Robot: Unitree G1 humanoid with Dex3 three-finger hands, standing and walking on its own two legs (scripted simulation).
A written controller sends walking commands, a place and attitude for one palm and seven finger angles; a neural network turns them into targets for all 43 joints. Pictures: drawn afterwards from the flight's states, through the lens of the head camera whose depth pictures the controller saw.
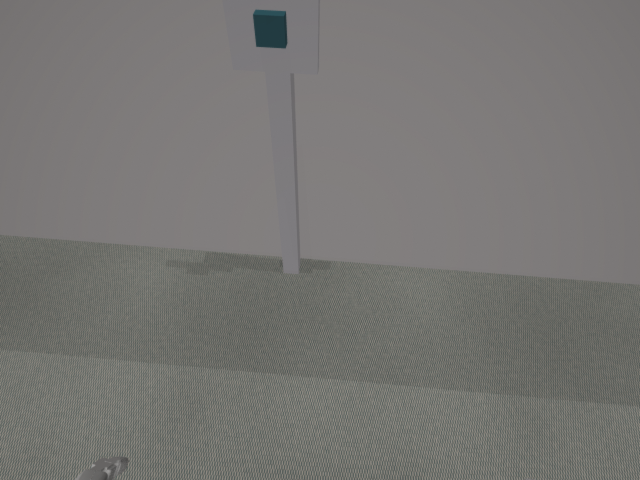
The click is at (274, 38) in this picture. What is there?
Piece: button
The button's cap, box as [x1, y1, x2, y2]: [253, 10, 286, 47]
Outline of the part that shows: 255,10 253,14 256,46 285,47 285,11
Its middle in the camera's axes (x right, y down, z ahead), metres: -0.10 -0.43 +0.80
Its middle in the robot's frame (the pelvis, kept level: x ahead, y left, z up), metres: +0.91 +0.15 +0.15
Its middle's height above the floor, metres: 0.92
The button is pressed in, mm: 0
